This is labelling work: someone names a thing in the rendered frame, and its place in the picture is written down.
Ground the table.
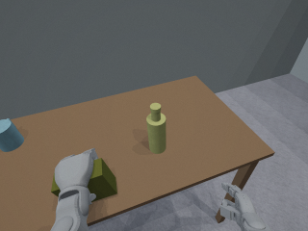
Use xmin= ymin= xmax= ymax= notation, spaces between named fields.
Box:
xmin=0 ymin=76 xmax=275 ymax=231

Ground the left robot forearm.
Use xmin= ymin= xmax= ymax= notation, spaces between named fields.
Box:
xmin=50 ymin=186 xmax=90 ymax=231

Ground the sponge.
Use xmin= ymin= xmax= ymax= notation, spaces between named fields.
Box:
xmin=51 ymin=158 xmax=117 ymax=202

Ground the left robot hand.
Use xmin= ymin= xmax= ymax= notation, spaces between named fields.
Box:
xmin=54 ymin=148 xmax=99 ymax=205

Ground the right robot hand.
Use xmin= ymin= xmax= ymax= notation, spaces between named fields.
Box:
xmin=219 ymin=182 xmax=257 ymax=227

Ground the right robot forearm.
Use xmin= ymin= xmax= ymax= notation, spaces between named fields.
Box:
xmin=241 ymin=212 xmax=271 ymax=231

